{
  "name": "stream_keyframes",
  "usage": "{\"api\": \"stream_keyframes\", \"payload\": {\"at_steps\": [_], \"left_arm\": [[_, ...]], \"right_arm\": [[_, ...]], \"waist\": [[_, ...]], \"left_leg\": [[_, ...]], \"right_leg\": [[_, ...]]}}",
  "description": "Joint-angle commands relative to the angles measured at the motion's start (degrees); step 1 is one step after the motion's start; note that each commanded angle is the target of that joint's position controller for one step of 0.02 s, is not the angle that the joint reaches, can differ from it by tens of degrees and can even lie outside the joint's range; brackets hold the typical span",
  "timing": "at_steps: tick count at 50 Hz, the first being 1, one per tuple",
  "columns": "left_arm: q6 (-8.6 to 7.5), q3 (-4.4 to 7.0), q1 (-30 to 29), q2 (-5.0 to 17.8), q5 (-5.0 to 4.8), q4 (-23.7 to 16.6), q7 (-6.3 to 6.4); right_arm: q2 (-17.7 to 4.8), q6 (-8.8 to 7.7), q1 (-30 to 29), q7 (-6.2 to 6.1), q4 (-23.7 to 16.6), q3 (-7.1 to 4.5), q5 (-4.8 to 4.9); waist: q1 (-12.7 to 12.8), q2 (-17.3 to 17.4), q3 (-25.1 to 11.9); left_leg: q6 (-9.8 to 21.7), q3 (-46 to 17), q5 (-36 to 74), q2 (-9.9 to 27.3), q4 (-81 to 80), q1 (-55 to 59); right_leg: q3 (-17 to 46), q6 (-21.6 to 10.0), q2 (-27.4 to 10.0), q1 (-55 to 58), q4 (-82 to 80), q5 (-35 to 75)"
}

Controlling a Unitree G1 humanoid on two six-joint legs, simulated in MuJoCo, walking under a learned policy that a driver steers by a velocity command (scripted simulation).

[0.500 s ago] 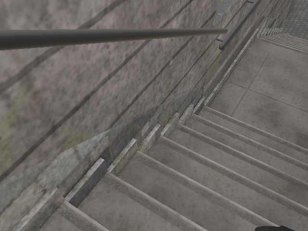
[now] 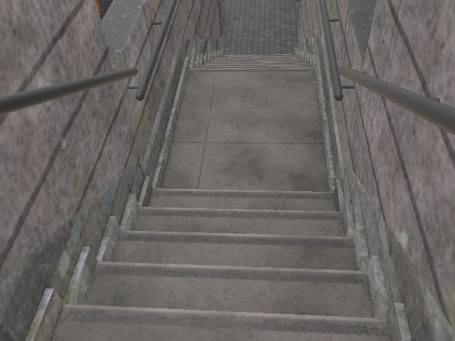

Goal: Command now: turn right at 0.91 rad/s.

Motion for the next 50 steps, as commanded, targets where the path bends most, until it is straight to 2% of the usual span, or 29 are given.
{"api": "stream_keyframes", "payload": {"at_steps": [1,3,4,7,9,11,12,14,15,17,19,21,22,23,24,25,29,32,33,36,41,43,44,45,46,47,48,49,50], "left_arm": [[1.04,3.60,9.8,13.4,2.37,-2.6,2.00],[2.08,3.45,0.3,10.6,1.87,-4.9,2.52],[2.52,3.11,-1.3,9.1,1.40,-5.7,2.50],[1.81,3.56,3.3,8.1,0.13,-4.8,2.62],[0.97,3.92,4.1,8.2,1.67,-4.1,2.68],[1.11,4.30,6.8,8.3,2.21,-3.3,3.70],[0.39,3.38,7.8,6.6,1.84,-2.5,3.77],[0.08,2.44,6.8,5.1,2.30,-3.0,3.28],[0.24,1.75,5.0,4.2,2.70,-3.6,3.86],[-0.74,0.57,5.6,2.2,2.79,-3.2,3.76],[-0.10,0.20,5.8,2.7,3.85,-2.3,2.54],[0.28,-0.62,8.4,1.4,3.58,0.5,2.70],[0.99,-0.85,10.8,1.0,3.81,1.0,2.39],[0.61,0.71,5.5,5.2,2.62,-2.4,1.78],[0.26,2.09,-0.5,9.7,1.96,-3.0,1.79],[0.04,2.42,-1.5,10.0,1.02,-2.5,1.80],[0.90,1.65,-3.3,5.0,1.94,-1.6,2.15],[1.45,0.93,-4.8,4.0,3.06,-3.1,2.52],[0.80,0.54,-5.5,3.9,3.20,-3.5,1.56],[0.92,0.28,-6.4,3.2,1.02,-3.8,1.62],[-0.51,0.18,-3.3,5.3,1.45,-4.0,2.06],[-1.08,0.42,0.3,5.1,0.88,-2.8,2.38],[-1.24,0.63,5.1,4.7,0.59,-1.2,2.68],[-1.39,1.55,6.3,6.3,0.25,-0.6,2.98],[-1.35,2.82,8.7,13.0,0.63,-1.9,2.82],[-1.74,2.45,7.4,12.6,0.77,-1.6,3.08],[-2.24,1.53,6.7,9.3,0.80,-1.1,3.13],[-2.80,1.24,5.0,8.0,2.31,-1.9,2.82],[-3.09,0.72,3.1,6.4,2.65,-2.0,2.51]], "right_arm": [[-1.7,-2.92,-9.0,-0.23,-9.5,0.54,0.23],[-1.5,-2.30,-2.5,-0.03,-5.8,0.26,-0.02],[-0.5,-1.30,-3.1,-0.24,-5.7,0.54,-0.39],[1.4,-0.23,-5.5,-0.37,-7.7,1.14,-1.05],[1.0,-1.09,-7.6,-0.48,-9.1,1.64,-0.99],[1.9,-1.65,-10.4,-0.28,-10.1,2.11,-1.78],[2.5,-0.64,-12.8,-0.50,-10.6,2.36,-1.76],[1.9,-0.07,-12.1,-0.28,-10.1,2.18,-1.28],[2.0,0.75,-12.1,0.53,-9.5,2.39,-0.10],[2.9,1.07,-11.5,0.92,-8.9,2.89,-0.08],[3.5,1.16,-6.9,1.42,-7.3,3.26,2.19],[4.4,2.03,-0.8,1.94,-4.0,3.47,1.51],[2.4,1.37,-0.3,3.00,-3.7,3.17,0.50],[-1.9,-0.11,-2.3,3.56,-5.1,2.18,0.68],[-2.2,-1.50,0.0,3.77,-4.5,1.72,1.62],[-3.6,-2.19,0.2,4.13,-4.7,0.92,1.90],[-4.9,-1.78,3.3,3.62,-5.8,-1.32,2.65],[-6.2,-0.95,5.8,2.85,-6.5,-2.72,1.26],[-7.8,-0.23,5.6,3.12,-7.4,-3.53,1.46],[-5.4,0.48,6.4,3.06,-7.9,-3.21,3.04],[-7.6,0.69,5.7,4.18,-8.7,-3.71,1.59],[-7.1,1.06,0.3,4.30,-10.8,-3.43,1.47],[-6.1,1.35,-0.8,3.96,-11.2,-3.14,2.23],[-3.7,1.17,2.5,3.46,-9.4,-2.72,3.40],[0.0,0.73,4.4,3.15,-10.4,-2.06,4.55],[-5.4,0.30,2.7,2.00,-10.5,-3.03,1.25],[-7.2,0.02,0.2,2.01,-11.4,-3.49,0.31],[-8.1,-0.01,-2.1,2.15,-11.8,-3.86,0.61],[-7.5,0.54,-0.8,3.11,-11.3,-3.86,0.72]], "waist": [[2.5,-12.3,0.6],[-3.3,-14.2,2.6],[-4.0,-10.5,1.1],[-2.7,-7.4,-2.6],[-0.8,-5.5,-6.7],[0.8,-6.3,-8.4],[1.4,-7.1,-7.9],[1.7,-10.2,-7.9],[1.3,-11.2,-7.5],[1.9,-9.4,-5.7],[0.7,-13.6,-2.2],[-1.7,-10.4,0.0],[-1.1,-2.6,2.2],[-1.5,3.9,4.9],[-3.6,4.6,5.2],[-2.5,5.3,7.1],[-1.2,5.6,1.4],[-1.0,3.2,-2.9],[-1.5,1.8,-4.0],[-2.3,4.7,-5.3],[-2.1,4.1,-5.1],[0.0,5.9,-4.8],[2.2,4.9,-4.7],[2.4,-0.8,-4.8],[2.9,-15.2,-5.1],[2.2,-8.0,1.0],[0.0,-4.1,3.1],[-0.8,-4.0,4.0],[-1.8,-7.7,2.9]], "left_leg": [[-1.1,-13.5,5.1,-8.1,9.0,-29.8],[-2.0,-9.3,14.0,-9.4,9.0,-17.8],[-1.9,-8.4,17.5,-10.4,9.8,-14.3],[-1.6,-8.8,21.1,-12.0,7.1,-14.2],[-1.7,-8.0,25.5,-12.5,6.8,-13.3],[-2.0,-9.6,24.9,-12.1,4.0,-15.3],[-2.8,-10.1,23.4,-11.9,1.1,-13.4],[-2.6,-9.4,21.1,-11.9,-4.1,-8.7],[-2.2,-9.5,21.3,-11.5,-7.0,-5.6],[-1.0,-6.6,16.7,-11.1,-14.5,3.8],[1.2,-6.7,5.6,-10.3,-31.3,14.5],[3.3,-5.7,12.6,-11.2,-46.9,30.0],[4.9,-15.0,14.0,-7.2,-51.9,33.8],[8.6,-29.8,15.3,2.0,-52.9,28.2],[9.4,-39.0,18.7,5.2,-58.7,24.0],[8.7,-38.3,24.2,4.4,-58.0,21.1],[9.2,-33.1,32.1,-2.7,-52.1,24.5],[12.2,-34.6,37.1,-3.9,-49.7,27.3],[12.5,-35.0,37.0,-3.6,-49.2,28.5],[12.9,-36.6,33.4,-5.9,-52.2,25.5],[12.6,-43.3,30.5,-5.6,-53.3,24.2],[10.6,-42.7,26.0,-7.4,-53.8,18.1],[8.6,-41.5,21.5,-8.6,-53.2,9.9],[5.5,-37.3,6.2,-13.5,-46.3,-1.5],[2.4,-23.2,-1.6,-21.9,-27.1,-13.3],[3.2,-17.5,0.4,-21.2,-16.0,-18.7],[3.6,-16.3,6.0,-15.7,-11.4,-17.4],[4.1,-14.4,10.3,-15.1,-7.1,-15.3],[3.4,-11.3,13.7,-14.9,0.0,-15.3]], "right_leg": [[46.6,-17.1,-20.2,18.9,-31.5,33.4],[33.3,-13.0,-12.8,2.9,-28.3,27.9],[30.8,-12.0,-10.8,-0.3,-27.8,25.1],[31.7,-11.9,-8.7,4.2,-26.5,29.9],[30.5,-11.5,-8.4,10.5,-25.2,36.0],[31.9,-10.4,-9.2,16.6,-24.6,38.6],[31.9,-10.2,-9.6,16.4,-26.7,35.7],[30.6,-10.8,-9.4,16.1,-27.8,30.6],[30.0,-10.1,-9.5,14.6,-27.5,28.7],[26.8,-8.8,-9.6,8.7,-29.8,24.8],[26.1,-8.3,-8.8,4.5,-34.8,17.3],[23.5,-4.4,-6.9,-2.6,-35.5,2.9],[17.8,-1.6,-5.1,-6.3,-25.5,2.2],[10.5,1.6,-1.1,-10.4,-25.2,3.7],[8.7,3.2,-0.2,-7.5,-23.0,2.0],[7.3,4.1,-0.3,-4.8,-20.3,3.2],[3.3,4.8,2.3,-6.1,-6.9,2.5],[4.6,5.7,1.6,-8.1,-4.7,4.2],[3.7,4.8,3.2,-9.0,-4.8,3.6],[4.6,5.1,3.2,-3.5,-6.3,4.1],[6.1,3.4,4.1,2.6,-15.5,2.2],[5.7,3.4,2.9,12.0,-24.4,5.8],[4.7,2.9,1.6,22.7,-30.7,11.3],[8.8,2.2,-2.6,35.6,-34.5,13.1],[28.2,-1.3,-19.6,42.4,-41.3,0.4],[34.0,-1.8,-25.6,34.5,-42.7,8.5],[29.0,-2.4,-24.8,28.9,-39.7,17.1],[21.8,-3.0,-20.4,24.0,-38.8,23.1],[16.3,-4.4,-17.5,22.9,-36.3,30.6]]}}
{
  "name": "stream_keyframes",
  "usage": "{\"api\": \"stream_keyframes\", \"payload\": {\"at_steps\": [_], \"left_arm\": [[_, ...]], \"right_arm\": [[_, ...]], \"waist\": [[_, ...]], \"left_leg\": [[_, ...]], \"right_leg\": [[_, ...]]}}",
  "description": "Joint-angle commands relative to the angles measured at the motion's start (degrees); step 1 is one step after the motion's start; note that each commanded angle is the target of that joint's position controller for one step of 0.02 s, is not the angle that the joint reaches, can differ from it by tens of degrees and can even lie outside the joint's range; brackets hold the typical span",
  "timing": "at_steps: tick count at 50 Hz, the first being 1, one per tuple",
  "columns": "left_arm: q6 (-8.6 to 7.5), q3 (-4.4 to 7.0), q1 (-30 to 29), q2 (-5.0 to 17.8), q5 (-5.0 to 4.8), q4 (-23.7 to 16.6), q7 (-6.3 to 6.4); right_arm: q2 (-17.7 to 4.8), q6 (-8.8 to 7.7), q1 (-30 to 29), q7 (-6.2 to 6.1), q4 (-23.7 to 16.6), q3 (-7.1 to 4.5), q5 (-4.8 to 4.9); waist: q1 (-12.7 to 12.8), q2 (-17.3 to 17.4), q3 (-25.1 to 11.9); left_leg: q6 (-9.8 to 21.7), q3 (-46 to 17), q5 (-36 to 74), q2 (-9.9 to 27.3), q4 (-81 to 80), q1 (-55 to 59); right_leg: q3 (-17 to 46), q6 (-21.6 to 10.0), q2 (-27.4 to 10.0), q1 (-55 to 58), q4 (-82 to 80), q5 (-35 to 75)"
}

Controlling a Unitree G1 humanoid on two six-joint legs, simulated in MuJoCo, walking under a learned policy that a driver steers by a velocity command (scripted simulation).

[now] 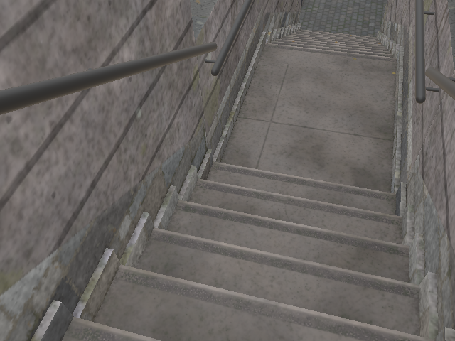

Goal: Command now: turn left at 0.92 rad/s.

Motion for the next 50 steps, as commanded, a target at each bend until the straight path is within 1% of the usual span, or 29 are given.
{"api": "stream_keyframes", "payload": {"at_steps": [1,4,6,10,14,16,18,20,21,22,23,24,25,26,28,29,32,33,34,37,38,39,40,41,43,46,48,49,50], "left_arm": [[-1.52,1.35,-0.9,5.1,0.77,-4.1,-0.20],[-0.23,0.97,4.0,4.2,0.10,-2.8,-0.04],[0.63,0.67,5.7,4.5,0.51,-2.0,0.32],[-0.12,0.46,6.1,5.7,0.92,-1.2,-0.20],[-1.27,-1.52,7.4,2.1,0.97,1.4,-1.23],[-0.54,-0.70,5.1,4.9,0.60,1.1,-1.79],[-0.06,0.18,5.4,7.7,0.38,1.3,-1.92],[-0.36,1.69,6.2,10.2,0.20,1.7,-2.74],[-1.27,1.34,9.1,7.8,-0.51,-0.2,-3.19],[-1.20,0.73,9.7,4.0,-1.44,-1.8,-3.38],[-0.32,1.79,4.8,5.8,-1.10,-2.5,-3.02],[0.54,2.60,1.2,6.5,0.17,-3.3,-3.06],[1.19,3.02,1.5,6.1,0.55,-2.8,-3.15],[2.09,3.16,1.4,5.1,0.49,-2.9,-3.44],[2.74,2.90,3.0,3.7,0.17,-2.5,-3.77],[2.69,2.40,3.0,1.6,0.18,-2.5,-4.18],[2.91,1.85,-1.5,0.5,-0.24,-4.9,-3.80],[3.14,1.82,-0.7,0.5,0.07,-4.8,-3.58],[3.13,2.25,-1.0,1.2,-0.65,-5.4,-3.42],[3.10,3.25,0.2,4.3,-1.25,-5.7,-4.64],[2.64,3.25,3.8,3.7,-1.21,-5.1,-4.27],[1.23,4.02,7.5,5.1,-0.77,-3.6,-3.79],[0.29,5.25,8.4,13.2,-0.33,-5.3,-2.99],[0.40,5.79,14.7,14.4,-1.52,-4.6,-2.16],[2.26,5.03,10.2,12.3,0.17,-4.5,-0.56],[3.01,4.76,0.6,9.0,-0.40,-7.2,-0.35],[2.68,5.31,3.6,10.0,-0.60,-5.5,-0.88],[1.82,5.69,2.9,9.2,-0.08,-4.5,-0.98],[1.34,5.25,4.7,7.9,-0.57,-3.3,-1.05]], "right_arm": [[-6.6,-0.07,0.3,0.88,-3.6,-1.79,-0.54],[-2.3,1.69,-5.1,1.25,-6.0,-0.19,1.01],[-0.4,1.99,-5.0,0.58,-6.2,0.67,0.56],[0.3,1.73,-6.6,-0.51,-4.6,1.36,0.12],[3.1,2.10,-9.4,-1.08,-0.9,2.43,2.13],[2.5,1.61,-11.5,-1.19,0.5,2.59,2.73],[2.1,0.93,-12.2,-1.98,1.2,2.80,3.23],[1.8,-1.20,-6.0,-2.57,3.1,3.13,1.94],[-1.5,-2.18,-2.6,-3.05,2.8,2.57,0.14],[-4.6,-2.28,-4.6,-3.32,3.2,1.13,0.90],[-1.6,-2.30,-1.8,-2.81,3.6,1.46,1.74],[-1.7,-2.86,0.4,-2.59,4.1,1.47,1.75],[-0.8,-2.77,-0.8,-2.67,3.6,1.44,2.07],[-0.4,-2.89,-1.2,-2.86,3.8,1.47,1.32],[0.3,-2.45,-3.7,-2.46,3.0,1.68,0.35],[-0.4,-2.33,-2.7,-2.54,2.7,1.50,-0.16],[-2.0,-2.06,-1.6,-2.87,3.1,1.05,-0.19],[-3.1,-2.57,-2.3,-3.22,1.8,0.94,-0.27],[-3.5,-2.76,-2.5,-3.15,1.2,1.06,-0.92],[-6.1,-1.69,1.5,-3.37,3.3,-0.03,-1.11],[-6.9,-1.24,1.5,-3.41,3.3,-0.50,-1.24],[-5.0,-1.07,1.6,-3.43,3.8,-0.32,-1.33],[1.7,-0.77,0.8,-2.99,-1.3,1.37,-1.51],[-1.2,-1.34,-8.9,-2.71,-3.7,1.20,-2.08],[-0.6,-3.45,-6.3,-2.04,-2.6,1.58,-1.26],[-1.7,-3.18,-0.7,-2.90,0.7,1.23,-2.32],[-1.6,-3.12,-0.5,-2.22,0.7,1.39,-2.99],[-1.3,-3.25,-1.9,-2.28,1.1,1.74,-3.17],[-1.7,-3.00,-2.9,-1.75,1.3,1.67,-3.28]], "waist": [[-1.4,-7.0,-0.3],[0.3,-8.3,-1.0],[0.3,-8.1,-1.3],[0.6,-7.4,-2.7],[1.5,-9.6,-1.5],[1.5,-13.0,0.0],[0.9,-11.6,0.3],[-0.7,-7.5,-5.4],[0.2,-0.5,-12.7],[2.0,13.5,-14.7],[-2.4,13.4,-14.4],[-3.2,9.4,-10.9],[-2.1,6.7,-7.8],[-0.6,5.3,-5.3],[2.0,6.0,-5.5],[2.0,6.5,-5.6],[0.9,7.3,-2.8],[1.5,8.5,-3.3],[1.8,7.8,-2.4],[1.1,9.9,-1.6],[3.3,6.3,-2.7],[5.2,-2.5,-2.3],[2.8,-20.7,-0.1],[9.0,-14.8,-3.4],[3.9,-13.5,0.1],[-0.8,-9.4,-2.9],[-0.7,-5.2,-7.9],[-0.6,-3.3,-7.5],[-0.5,-3.4,-6.1]], "left_leg": [[-1.1,5.0,4.1,5.5,21.7,-16.0],[-3.8,7.5,5.5,5.3,29.9,-17.5],[-4.4,6.0,6.4,5.3,27.7,-18.3],[-3.3,3.3,9.5,6.0,15.1,-14.3],[-2.7,4.3,3.2,8.5,-8.2,-1.2],[-1.9,9.3,0.6,8.2,-14.7,6.9],[-0.5,11.0,6.2,7.0,-21.0,9.5],[1.0,7.6,17.4,11.0,-27.9,20.8],[4.7,0.2,35.3,19.2,-25.5,31.8],[11.2,-6.6,59.8,26.7,-21.8,39.0],[14.6,-9.7,59.8,31.4,-26.8,39.7],[15.7,-9.8,54.2,33.6,-30.0,36.6],[15.1,-7.0,50.4,32.6,-31.2,31.9],[13.7,-2.8,47.9,31.0,-32.6,26.5],[11.7,4.4,46.6,27.2,-31.8,21.0],[11.1,7.0,41.6,26.8,-31.1,19.8],[8.7,11.1,28.9,27.2,-30.6,13.1],[8.5,12.6,25.4,27.5,-29.1,8.9],[7.5,14.5,23.4,27.6,-28.0,6.0],[5.0,12.3,11.4,29.1,-25.0,8.8],[3.1,11.4,12.7,30.4,-19.9,7.8],[-0.2,16.9,6.6,26.3,-4.3,2.4],[-5.2,20.0,-17.5,15.5,15.9,-21.2],[-4.4,6.6,-15.6,11.1,17.0,-25.2],[-4.4,2.7,-6.5,11.2,17.4,-25.2],[-4.1,6.1,6.1,10.0,19.8,-14.5],[-4.3,7.2,11.3,9.3,19.5,-10.0],[-4.6,6.0,15.4,9.5,20.4,-10.2],[-4.9,4.9,16.2,10.1,17.5,-12.7]], "right_leg": [[11.7,-2.7,-17.1,6.8,-7.4,22.4],[6.5,-5.4,-15.7,2.9,-2.3,39.7],[6.5,-5.8,-16.1,2.8,-2.5,36.4],[6.7,-6.1,-16.9,5.3,-4.1,29.5],[8.9,-4.7,-15.9,3.2,-8.0,15.1],[10.7,-5.8,-14.6,0.6,-8.9,17.3],[12.9,-6.4,-15.2,1.7,-4.9,32.4],[11.4,-4.7,-14.3,0.9,3.8,44.0],[10.9,-3.5,-12.1,-2.4,10.8,34.3],[5.5,-0.8,-5.2,-16.2,14.9,3.4],[2.8,1.1,-1.3,-21.8,24.7,-21.8],[2.7,2.8,-1.1,-25.8,33.9,-23.7],[3.3,3.8,-2.5,-25.9,38.8,-21.2],[3.5,4.6,-3.2,-23.9,41.4,-16.8],[2.5,6.0,-3.3,-20.2,41.9,-10.0],[1.4,6.6,-3.3,-19.3,40.0,-9.0],[-2.0,6.4,-4.0,-16.6,32.2,-5.0],[-5.0,6.0,-3.1,-12.0,34.3,-1.1],[-5.3,5.3,-3.0,-8.9,32.8,-2.1],[-5.4,2.7,-1.0,-6.8,19.3,-19.0],[-2.8,1.6,-1.9,-1.6,11.8,-16.4],[3.9,1.9,-2.8,4.2,2.8,-6.7],[40.7,-3.4,-22.0,8.5,-3.7,9.6],[45.5,-6.1,-23.6,11.8,-8.3,18.5],[38.6,-10.2,-19.7,7.7,-6.3,12.6],[26.0,-8.6,-12.5,-2.7,-3.9,22.5],[27.2,-9.6,-9.6,-2.8,-8.3,-0.9],[30.4,-10.7,-9.6,-3.2,-10.5,-9.8],[31.6,-11.3,-9.5,-0.8,-11.8,-16.8]]}}
Over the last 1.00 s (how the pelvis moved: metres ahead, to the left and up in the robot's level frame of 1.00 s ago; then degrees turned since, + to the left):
0.02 0.03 0.06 13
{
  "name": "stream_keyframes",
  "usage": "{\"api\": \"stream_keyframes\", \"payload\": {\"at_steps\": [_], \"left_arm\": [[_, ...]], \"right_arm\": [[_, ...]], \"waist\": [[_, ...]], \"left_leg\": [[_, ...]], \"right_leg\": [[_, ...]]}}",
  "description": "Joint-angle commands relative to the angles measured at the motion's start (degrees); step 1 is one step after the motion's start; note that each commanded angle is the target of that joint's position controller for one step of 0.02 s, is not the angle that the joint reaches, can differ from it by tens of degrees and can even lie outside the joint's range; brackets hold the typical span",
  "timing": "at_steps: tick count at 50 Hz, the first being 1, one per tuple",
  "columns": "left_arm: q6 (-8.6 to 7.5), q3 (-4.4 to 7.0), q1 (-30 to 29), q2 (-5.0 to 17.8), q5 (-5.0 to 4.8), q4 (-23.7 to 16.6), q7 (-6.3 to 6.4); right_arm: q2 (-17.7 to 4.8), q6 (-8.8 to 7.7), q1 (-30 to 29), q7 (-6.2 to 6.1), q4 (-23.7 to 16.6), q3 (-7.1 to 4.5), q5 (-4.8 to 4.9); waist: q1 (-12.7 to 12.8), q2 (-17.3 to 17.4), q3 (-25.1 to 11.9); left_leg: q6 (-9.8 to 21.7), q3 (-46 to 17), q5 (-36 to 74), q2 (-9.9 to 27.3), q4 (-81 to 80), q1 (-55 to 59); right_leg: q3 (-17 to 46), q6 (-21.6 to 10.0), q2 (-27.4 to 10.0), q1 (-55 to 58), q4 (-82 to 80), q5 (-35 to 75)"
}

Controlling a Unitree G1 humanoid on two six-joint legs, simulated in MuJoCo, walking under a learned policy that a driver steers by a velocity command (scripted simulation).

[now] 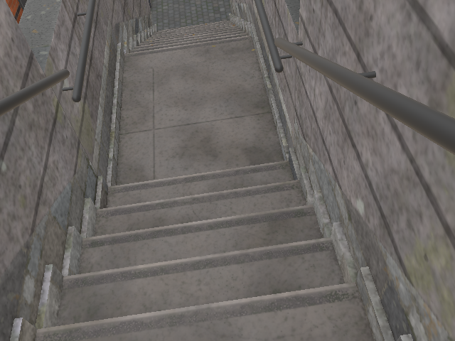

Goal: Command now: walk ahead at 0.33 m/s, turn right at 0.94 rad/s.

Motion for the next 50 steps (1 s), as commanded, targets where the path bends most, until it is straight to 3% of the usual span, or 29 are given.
{"api": "stream_keyframes", "payload": {"at_steps": [1,4,7,10,15,20,24,25,26,28,29,30,31,32,33,34,35,36,38,40,42,43,44,45,46,47,48,49,50], "left_arm": [[-2.55,3.17,0.1,9.3,-0.61,-2.7,0.42],[-4.96,3.07,6.7,8.5,-0.33,1.1,0.37],[-7.48,3.09,9.6,7.7,-1.69,5.3,1.70],[-9.62,3.68,11.8,9.3,-1.26,7.0,2.67],[-12.07,2.75,7.5,8.7,-0.86,7.9,2.19],[-11.43,2.08,9.6,9.1,1.33,9.5,1.75],[-9.35,1.28,13.0,9.0,3.40,11.1,1.97],[-9.00,1.98,13.7,12.5,4.31,11.9,2.57],[-8.47,1.62,14.7,11.2,4.62,13.2,1.83],[-8.36,1.24,8.6,10.2,4.27,14.2,1.43],[-8.48,1.36,2.2,7.9,4.40,12.3,0.66],[-8.91,0.00,6.3,5.1,3.81,8.2,1.08],[-10.50,0.62,0.9,11.8,2.94,4.7,1.07],[-11.27,1.01,-2.0,12.9,3.63,5.7,0.58],[-11.23,1.98,-4.6,14.9,3.64,7.6,0.70],[-10.64,1.28,-2.8,11.4,5.29,9.5,0.30],[-9.33,1.84,-6.3,11.6,5.62,8.4,-0.52],[-8.26,0.60,-7.5,8.3,7.50,7.9,-0.85],[-9.45,1.12,-6.3,10.6,5.26,9.5,-1.90],[-9.82,-0.30,-6.2,5.8,2.50,7.4,-2.65],[-8.90,-0.68,2.2,5.5,0.76,8.9,-1.56],[-9.00,-0.62,4.9,6.6,1.74,10.1,-0.83],[-9.77,0.03,11.9,6.9,2.14,10.8,0.85],[-9.99,1.59,25.8,9.8,1.93,14.8,1.93],[-9.76,3.18,40.6,13.0,1.86,19.8,2.50],[-9.08,2.24,35.5,11.0,0.73,19.3,0.89],[-10.68,-0.40,23.3,9.6,1.70,14.3,-0.54],[-11.29,-0.19,17.1,9.3,2.21,13.8,-1.50],[-12.78,0.52,14.8,10.6,1.61,13.8,-1.93]], "right_arm": [[-6.3,-0.67,-5.3,0.49,-3.8,-1.47,-0.57],[-6.0,-0.89,-5.6,1.04,-1.7,-1.77,-1.29],[-6.9,-0.59,-10.2,2.84,-2.4,-2.62,0.53],[-6.9,-1.20,-12.9,3.36,-1.7,-3.09,1.54],[-4.5,-2.60,-13.6,3.37,-1.0,-2.45,0.43],[-4.6,-3.14,-13.9,4.32,-1.0,-2.50,1.47],[-3.6,-1.35,-19.4,5.99,-3.1,-1.71,2.36],[-5.6,-1.11,-15.5,5.52,-2.1,-2.51,2.19],[-5.0,-1.51,-8.9,4.62,0.3,-3.12,3.54],[-9.9,-1.93,18.5,3.59,10.8,-5.54,2.65],[-11.4,-2.12,23.0,3.53,11.9,-6.20,2.21],[-10.8,-2.75,18.9,3.88,10.2,-3.78,3.35],[-13.9,-2.92,22.3,2.66,9.5,-5.34,5.36],[-12.3,-2.79,20.4,1.57,9.1,-5.26,4.63],[-8.6,-4.00,15.4,1.35,7.8,-3.95,3.48],[-9.2,-4.88,14.6,0.73,8.9,-3.63,2.34],[-7.1,-5.11,12.7,-0.11,8.5,-2.54,2.88],[-8.4,-5.22,11.6,-0.61,9.1,-2.89,2.50],[-7.9,-6.19,12.7,-0.79,10.0,-3.26,2.86],[-5.4,-6.15,5.7,0.37,9.3,-2.44,4.60],[-5.9,-6.34,4.5,0.96,10.0,-2.99,4.39],[-5.4,-6.68,4.9,1.31,10.4,-2.87,4.07],[-4.6,-7.93,1.9,1.42,11.2,-2.77,2.84],[-6.2,-8.22,-4.2,1.32,10.5,-2.79,0.86],[-7.6,-8.04,-12.5,0.91,9.4,-3.66,1.25],[-2.2,-7.35,-15.2,0.51,7.9,-2.27,1.27],[-0.2,-8.14,-5.5,-0.31,2.6,-1.17,3.45],[0.4,-7.83,3.0,-0.70,4.1,-0.46,1.95],[-2.6,-7.18,2.5,-0.67,6.5,-1.03,-0.85]], "waist": [[0.2,-4.2,-4.0],[0.8,-6.8,-3.4],[2.6,-11.3,0.6],[5.0,-8.9,2.2],[4.0,-6.1,4.0],[6.2,-7.3,9.1],[12.3,-10.4,12.5],[10.7,-10.3,11.3],[7.3,-9.1,7.4],[-7.3,-4.9,-7.1],[-11.7,9.0,-5.1],[-3.6,15.4,-8.9],[-10.1,13.0,-17.5],[-8.3,4.5,-12.6],[-6.3,-5.0,-5.9],[-3.3,-1.2,-1.3],[-1.1,-6.6,4.1],[-0.4,-0.5,2.4],[-0.5,0.8,0.9],[1.1,-2.0,0.5],[3.9,3.5,-2.6],[4.2,3.1,-1.6],[8.9,0.7,-3.2],[18.5,-0.7,-5.9],[29.3,-12.0,-4.0],[26.4,-16.1,4.2],[8.0,-13.9,5.5],[1.3,-8.9,2.3],[-1.2,-0.4,5.9]], "left_leg": [[-1.7,-1.2,9.1,0.9,-1.5,-6.1],[-1.5,-2.1,13.1,1.6,-10.3,-6.2],[-2.2,-6.1,23.0,3.3,-21.3,-10.2],[-1.3,-11.5,27.0,0.7,-24.0,-11.3],[0.0,-11.6,43.1,-3.4,-28.9,0.8],[2.3,-10.7,37.1,-1.7,-31.7,-0.7],[6.0,2.4,23.0,2.3,-42.7,10.8],[7.5,5.1,11.3,2.0,-44.5,12.4],[9.1,5.0,12.1,3.3,-46.7,18.7],[13.4,2.2,23.5,2.1,-44.4,50.2],[15.3,-2.0,16.0,1.7,-41.6,61.1],[15.2,-10.2,51.2,8.8,-23.0,68.1],[24.9,-26.9,22.4,13.9,-39.0,77.5],[27.5,-36.4,3.6,15.7,-46.8,67.0],[24.0,-30.5,-4.5,12.8,-47.4,56.4],[25.3,-34.7,6.6,11.9,-41.6,47.3],[23.6,-27.6,12.1,8.3,-43.6,30.8],[23.4,-24.4,18.4,5.7,-45.7,24.0],[20.2,-22.0,19.3,1.2,-39.3,25.2],[15.6,-16.1,8.4,-6.3,-37.7,2.9],[14.3,-16.4,12.3,-6.0,-31.4,-0.2],[14.0,-15.6,13.0,-5.7,-25.2,1.7],[13.1,-13.6,19.8,-6.8,-14.4,1.1],[13.2,-11.6,34.4,-4.3,3.8,4.0],[10.7,-5.0,27.7,-8.4,34.5,-1.3],[10.6,-0.7,-18.0,-16.4,53.9,-13.0],[11.2,-8.4,-20.8,-12.1,42.9,-29.4],[12.0,-10.2,-14.5,-7.0,30.4,-28.2],[11.2,-9.8,-7.2,-2.9,14.6,-25.5]], "right_leg": [[25.0,-9.8,-12.7,9.1,-21.6,-15.0],[23.0,-9.1,-14.1,15.1,-21.2,-9.4],[19.8,-6.0,-15.1,18.9,-19.7,-9.7],[20.2,-4.9,-17.3,18.0,-17.0,-10.3],[13.8,-3.8,-14.8,1.0,-8.6,-18.1],[11.8,-4.5,-16.7,1.9,-0.5,-18.3],[5.4,-3.9,-17.0,0.4,2.7,-12.9],[4.8,-4.8,-17.5,4.2,5.2,-8.5],[2.7,-4.7,-18.7,7.8,14.7,6.9],[-3.5,-1.4,-16.6,-1.2,52.9,34.0],[-9.8,1.3,-6.3,-25.4,79.6,-16.3],[-6.4,2.0,-9.8,-39.5,85.8,-23.2],[-3.0,3.8,-8.6,-49.6,71.6,-14.8],[0.5,5.2,-11.8,-47.6,61.9,-13.0],[1.4,5.6,-13.0,-43.2,49.5,-6.0],[2.4,6.6,-12.6,-40.7,45.7,-7.0],[1.6,9.4,-12.5,-30.0,28.4,-3.5],[-2.5,10.0,-10.6,-19.7,22.9,-1.2],[-0.8,8.1,-9.7,-17.7,13.3,24.7],[-7.0,6.8,-5.4,11.0,1.1,48.5],[-8.6,5.5,-3.1,23.8,7.3,53.1],[-8.9,5.0,-2.9,24.0,8.3,47.2],[-7.7,4.5,-3.0,32.4,6.7,44.2],[-5.2,2.8,-5.8,37.9,-0.7,40.5],[-6.3,-1.4,-8.4,44.0,-10.5,41.8],[1.9,-4.5,-14.7,39.2,-14.8,37.4],[14.2,-5.8,-20.3,44.7,0.8,52.6],[22.7,-9.2,-24.6,41.7,-3.3,45.5],[21.6,-7.9,-21.8,32.1,-5.7,32.0]]}}
Over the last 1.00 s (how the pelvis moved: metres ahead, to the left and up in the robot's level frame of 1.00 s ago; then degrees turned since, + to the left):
0.01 -0.02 -0.01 -23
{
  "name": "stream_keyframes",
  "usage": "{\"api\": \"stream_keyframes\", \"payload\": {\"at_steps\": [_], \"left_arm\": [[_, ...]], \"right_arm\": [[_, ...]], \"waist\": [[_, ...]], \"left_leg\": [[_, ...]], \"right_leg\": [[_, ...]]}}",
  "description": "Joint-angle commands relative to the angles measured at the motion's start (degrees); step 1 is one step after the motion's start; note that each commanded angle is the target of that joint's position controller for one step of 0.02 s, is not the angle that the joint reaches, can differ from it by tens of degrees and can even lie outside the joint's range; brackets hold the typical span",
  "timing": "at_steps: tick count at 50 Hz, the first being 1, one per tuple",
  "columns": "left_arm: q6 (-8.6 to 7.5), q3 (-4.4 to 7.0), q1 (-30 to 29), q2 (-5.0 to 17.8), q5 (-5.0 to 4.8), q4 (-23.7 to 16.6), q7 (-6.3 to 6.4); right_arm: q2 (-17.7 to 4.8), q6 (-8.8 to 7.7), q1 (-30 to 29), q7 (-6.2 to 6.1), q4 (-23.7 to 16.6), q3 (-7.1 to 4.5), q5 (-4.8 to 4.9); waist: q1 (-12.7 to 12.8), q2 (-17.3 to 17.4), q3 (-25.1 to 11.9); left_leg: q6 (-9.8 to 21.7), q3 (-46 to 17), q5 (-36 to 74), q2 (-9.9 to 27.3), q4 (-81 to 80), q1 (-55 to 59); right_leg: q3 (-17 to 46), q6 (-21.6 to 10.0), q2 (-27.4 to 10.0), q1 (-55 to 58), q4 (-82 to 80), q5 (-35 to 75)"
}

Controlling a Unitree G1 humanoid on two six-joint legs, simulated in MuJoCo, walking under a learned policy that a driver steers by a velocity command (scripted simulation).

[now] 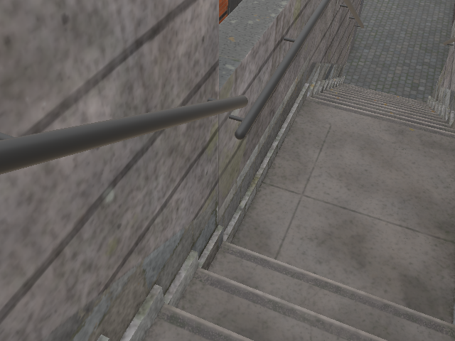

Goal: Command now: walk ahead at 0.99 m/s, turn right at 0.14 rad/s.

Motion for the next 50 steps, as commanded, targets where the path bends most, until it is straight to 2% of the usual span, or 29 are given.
{"api": "stream_keyframes", "payload": {"at_steps": [1,4,6,7,10,13,14,16,17,19,21,24,26,28,29,30,31,32,34,35,36,38,39,41,44,45,46,48,50], "left_arm": [[-2.09,1.06,8.0,8.3,0.01,2.8,-1.53],[-2.98,1.95,0.7,12.8,1.44,2.3,-1.05],[-4.54,0.36,-1.2,5.2,-1.96,2.0,-0.01],[-4.09,0.31,1.5,4.9,-2.27,3.2,-0.68],[1.08,0.16,12.4,3.0,-0.92,7.0,0.23],[2.39,0.80,6.2,5.0,-0.20,6.8,-0.75],[3.73,-0.03,14.5,0.7,-3.12,5.6,-0.48],[4.40,0.14,7.8,1.8,1.45,4.8,0.60],[4.34,0.14,2.2,1.6,4.00,1.0,0.39],[6.28,1.21,-7.6,3.2,5.46,-1.1,-0.76],[6.72,1.00,-6.5,1.3,3.25,-2.0,-1.46],[4.03,-0.20,-10.3,-3.6,-0.26,-3.8,-3.26],[6.24,-0.13,-5.4,-3.4,-1.39,-2.9,-3.54],[7.83,2.79,16.6,3.9,0.79,3.1,-1.30],[8.29,3.11,30.2,5.6,0.32,6.7,-0.68],[9.12,3.36,26.9,8.3,-1.82,6.0,-0.07],[8.64,1.36,17.8,9.7,-0.50,5.1,0.15],[7.46,1.71,14.5,8.6,-1.38,3.5,0.03],[5.45,0.08,2.1,6.9,-0.43,-0.5,-1.15],[3.91,1.99,-10.1,13.3,1.46,-3.7,0.12],[2.70,1.62,-9.8,9.8,3.22,-2.7,0.16],[0.04,-0.04,-9.4,3.8,-0.10,-0.6,0.90],[0.90,-0.22,-9.2,5.3,-2.11,-1.9,0.39],[3.35,0.43,-5.0,6.2,-1.18,0.2,-0.11],[6.41,0.98,-17.1,2.3,0.58,-3.1,-1.07],[6.33,-0.60,-18.0,-5.0,-0.52,-6.0,-0.88],[6.63,-1.24,-4.5,-6.8,-1.11,-8.0,-0.04],[7.25,-1.44,-8.3,-4.2,1.95,-7.8,0.49],[7.52,-1.46,-18.6,-2.7,1.08,-11.1,-1.00]], "right_arm": [[-3.0,-0.94,-3.6,-0.59,-7.4,0.18,-4.64],[-5.3,2.25,-5.3,0.55,-6.4,-1.14,-1.40],[-4.0,-0.57,-10.6,1.58,-8.9,-0.23,1.05],[-2.2,-1.29,-12.6,2.76,-9.3,0.54,-0.22],[0.3,-0.97,-16.0,2.84,-11.3,1.34,2.44],[-10.9,1.26,20.3,0.80,-0.7,-4.18,-1.38],[-13.6,0.05,20.2,2.37,-1.1,-4.28,-4.23],[-3.9,-2.83,10.8,3.67,-2.9,-1.72,-0.48],[-8.4,-4.27,8.0,2.52,-0.6,-3.15,0.74],[-2.9,-6.84,5.9,0.53,1.5,-0.82,2.23],[-8.8,-7.50,1.8,-0.54,0.5,-2.62,1.59],[1.0,-7.61,0.5,-1.15,2.1,-0.78,2.94],[-2.6,-5.82,-1.2,-1.55,1.6,-0.87,3.35],[-8.0,-4.05,-6.1,-0.54,-1.3,-1.52,2.35],[-10.9,-2.54,-14.3,-2.05,-2.1,-2.77,2.26],[-7.7,-1.44,-18.7,-2.27,-3.6,-2.66,0.76],[-2.2,-2.19,-4.7,-2.69,-8.3,-0.54,-0.20],[-4.3,-3.69,3.9,-1.83,-7.2,-0.29,-1.47],[-6.3,-2.61,-0.2,-0.61,-6.0,-1.07,-2.31],[-6.7,-1.60,0.2,-0.61,-9.3,-0.46,-3.40],[-8.5,-0.83,4.5,-1.09,-4.5,-0.96,-1.92],[-8.3,0.03,-0.3,-0.82,-6.9,-0.10,1.16],[-6.3,-0.83,0.5,0.32,-7.3,0.25,1.98],[-3.2,-0.50,1.0,1.03,-8.1,1.22,3.12],[-8.8,-0.57,34.0,0.69,2.3,-3.30,3.00],[-9.0,-1.32,33.3,2.15,2.4,-2.71,1.34],[-8.2,-2.26,24.3,2.92,0.3,-2.50,1.30],[-5.5,-3.68,19.0,2.70,-0.6,-1.78,1.24],[-1.9,-4.79,11.7,1.56,-0.1,0.95,0.73]], "waist": [[-6.4,1.3,8.5],[-10.0,0.3,9.6],[-9.8,5.7,10.6],[-6.5,5.6,9.3],[1.0,-2.2,9.5],[-18.1,1.3,-2.4],[-10.9,11.3,-6.7],[-7.1,-2.7,2.5],[-6.4,9.9,1.2],[-4.6,0.6,10.9],[-1.4,8.3,9.3],[0.0,5.8,7.1],[2.8,10.7,6.6],[13.3,7.9,-3.9],[24.3,-3.4,0.1],[24.0,-12.6,8.8],[4.7,-10.8,8.0],[1.3,1.6,-4.6],[-5.4,13.5,6.1],[-11.3,-1.3,7.7],[-11.3,-1.1,4.8],[-11.1,6.0,5.5],[-10.1,6.2,3.3],[-7.5,1.0,2.7],[-26.0,3.9,-1.6],[-22.4,10.4,3.4],[-7.9,16.3,1.1],[-5.4,10.4,6.6],[-2.1,6.9,17.9]], "left_leg": [[-2.9,-8.3,7.6,12.3,-20.5,-34.5],[-10.3,-1.9,32.1,12.3,-36.2,2.7],[-8.7,-1.8,64.8,13.6,-61.3,8.1],[-8.2,4.4,68.8,10.8,-67.0,17.8],[-10.4,6.7,58.4,10.3,-76.0,25.8],[-3.3,-2.5,44.7,17.6,-74.0,53.1],[-0.6,-15.8,54.8,34.4,-64.7,62.0],[-4.0,-10.9,40.0,32.3,-70.9,43.0],[4.4,-26.5,13.7,40.1,-73.5,33.6],[2.2,-17.6,26.5,35.4,-72.3,13.7],[2.4,-11.1,30.4,34.5,-70.5,8.0],[-8.4,13.6,7.8,20.9,-57.8,-10.3],[-8.1,16.1,13.3,19.7,-56.0,-17.6],[-9.4,17.5,57.4,22.4,-24.2,-13.8],[-10.8,15.7,25.6,19.1,10.7,-27.9],[-9.5,12.6,-12.2,12.8,24.3,-36.5],[-7.0,5.7,-6.6,16.2,15.7,-46.6],[-5.1,-1.9,-1.3,18.6,1.7,-43.5],[-7.1,-1.4,2.4,18.1,-27.4,-23.2],[-10.2,-1.4,13.2,18.6,-37.7,-10.9],[-11.8,0.3,30.6,17.7,-31.5,3.0],[-13.7,-1.6,57.2,17.1,-53.6,10.8],[-11.9,1.6,56.8,15.6,-60.6,17.5],[-11.1,8.2,51.3,10.7,-62.5,28.1],[-6.2,-3.9,40.6,18.9,-74.2,47.3],[-9.6,-6.6,51.1,23.9,-60.3,47.7],[-12.7,-17.5,48.5,28.7,-59.4,47.4],[-7.1,-30.3,20.4,35.1,-71.2,35.3],[-5.8,-32.1,7.3,33.4,-72.1,5.8]], "right_leg": [[33.9,-13.5,-20.4,13.2,-4.7,23.2],[36.7,-15.0,-16.7,-24.8,-6.1,16.7],[24.0,-10.9,-3.9,-28.3,3.9,-8.7],[18.1,-9.1,-0.1,-32.5,3.4,-10.7],[17.9,-6.6,-0.9,-23.8,11.3,-6.4],[11.2,-4.7,2.7,-29.7,67.0,9.0],[7.4,-2.2,3.5,-42.8,81.1,-19.8],[7.6,-3.3,-5.1,-44.9,57.6,-1.9],[6.9,-2.4,-6.5,-44.9,57.2,2.4],[10.6,0.5,-10.0,-36.6,37.7,12.0],[1.7,0.1,-7.9,-28.4,33.1,13.5],[-5.2,-1.9,-2.7,-3.6,7.3,54.5],[-15.9,-0.6,3.5,14.7,8.6,51.6],[-17.4,-6.5,7.3,32.9,14.4,37.4],[-7.7,-14.3,-1.7,41.9,4.1,36.4],[-0.6,-13.0,-4.6,33.9,-0.4,36.1],[11.3,-11.2,-8.8,36.2,8.1,60.9],[26.8,-16.6,-16.0,38.1,2.8,36.4],[21.0,-14.3,-10.1,1.0,-2.2,26.5],[33.1,-18.6,-17.4,-19.4,-9.5,13.7],[30.7,-18.4,-13.2,-28.2,-5.6,15.6],[21.0,-12.9,-3.6,-33.9,6.1,-6.2],[15.5,-11.1,-2.2,-32.2,11.7,-1.6],[12.4,-9.0,1.2,-32.3,18.2,4.7],[7.3,-6.3,5.9,-34.6,68.8,9.7],[6.3,-7.8,10.7,-48.4,89.2,-18.3],[7.2,-8.9,4.1,-55.2,83.3,-11.2],[7.1,-8.1,-1.0,-61.3,79.8,-3.5],[10.1,-3.4,-3.4,-56.1,58.7,9.1]]}}
Over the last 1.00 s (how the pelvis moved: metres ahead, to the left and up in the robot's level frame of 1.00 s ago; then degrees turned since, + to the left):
0.59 0.26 -0.32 27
